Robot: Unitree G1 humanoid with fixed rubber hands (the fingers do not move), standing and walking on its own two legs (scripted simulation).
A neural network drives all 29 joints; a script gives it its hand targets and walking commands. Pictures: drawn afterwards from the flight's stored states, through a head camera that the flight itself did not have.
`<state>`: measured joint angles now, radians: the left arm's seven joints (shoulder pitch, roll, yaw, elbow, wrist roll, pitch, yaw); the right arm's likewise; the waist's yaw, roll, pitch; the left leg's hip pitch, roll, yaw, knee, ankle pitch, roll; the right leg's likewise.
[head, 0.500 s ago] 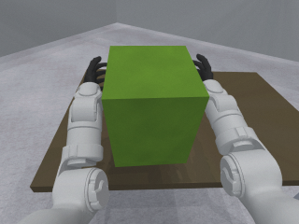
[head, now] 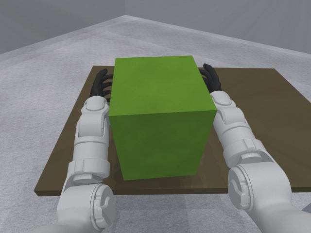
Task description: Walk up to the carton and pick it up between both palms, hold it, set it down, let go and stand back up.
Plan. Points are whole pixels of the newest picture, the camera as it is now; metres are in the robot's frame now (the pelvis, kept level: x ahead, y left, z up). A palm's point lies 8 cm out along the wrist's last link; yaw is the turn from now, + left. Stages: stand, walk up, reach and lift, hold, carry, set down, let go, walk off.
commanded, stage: set down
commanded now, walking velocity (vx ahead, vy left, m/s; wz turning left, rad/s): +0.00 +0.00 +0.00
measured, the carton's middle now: (157, 118) +0.38 +0.01 +0.14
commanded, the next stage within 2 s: none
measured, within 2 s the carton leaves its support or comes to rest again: rests again in 0.96 s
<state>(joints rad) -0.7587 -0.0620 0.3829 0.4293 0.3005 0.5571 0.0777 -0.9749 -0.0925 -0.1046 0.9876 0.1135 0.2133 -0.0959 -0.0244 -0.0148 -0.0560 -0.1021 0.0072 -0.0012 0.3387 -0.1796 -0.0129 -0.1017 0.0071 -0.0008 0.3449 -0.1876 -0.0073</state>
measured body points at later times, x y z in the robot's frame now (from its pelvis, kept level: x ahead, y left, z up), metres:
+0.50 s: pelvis +0.00 +0.00 +0.00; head -0.04 +0.01 +0.45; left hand +0.39 +0.16 +0.17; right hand +0.42 -0.13 +0.18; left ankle +0.00 +0.12 -0.75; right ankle +0.00 -0.11 -0.75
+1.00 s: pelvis +0.00 +0.00 +0.00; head -0.03 +0.01 +0.45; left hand +0.39 +0.16 +0.15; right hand +0.42 -0.13 +0.16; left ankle +0.00 +0.12 -0.75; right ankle +0.00 -0.11 -0.75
